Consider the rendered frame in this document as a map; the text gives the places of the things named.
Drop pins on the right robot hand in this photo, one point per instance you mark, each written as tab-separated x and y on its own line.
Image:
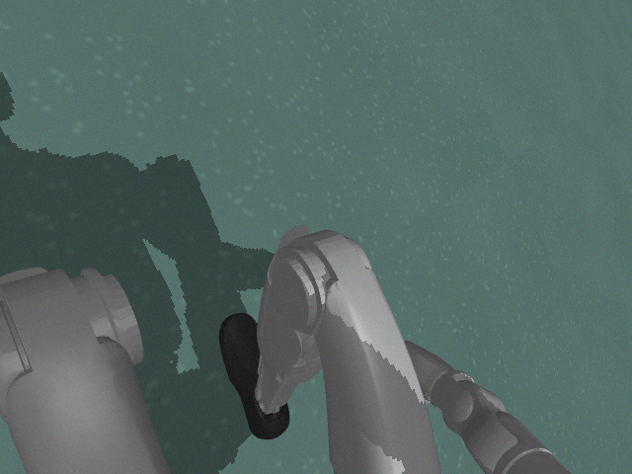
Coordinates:
429	368

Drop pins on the right robot foot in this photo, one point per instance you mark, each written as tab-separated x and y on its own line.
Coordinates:
241	354

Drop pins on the right robot arm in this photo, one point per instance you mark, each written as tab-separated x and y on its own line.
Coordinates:
498	441

